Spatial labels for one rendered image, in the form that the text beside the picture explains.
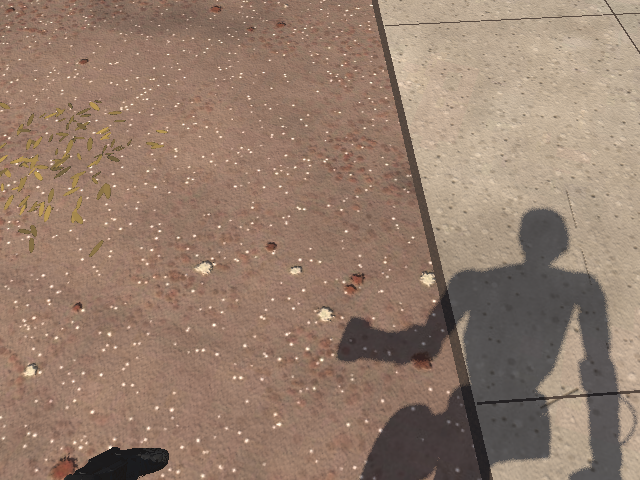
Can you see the left robot hand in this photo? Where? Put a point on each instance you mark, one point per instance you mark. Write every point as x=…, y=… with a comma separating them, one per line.
x=116, y=464

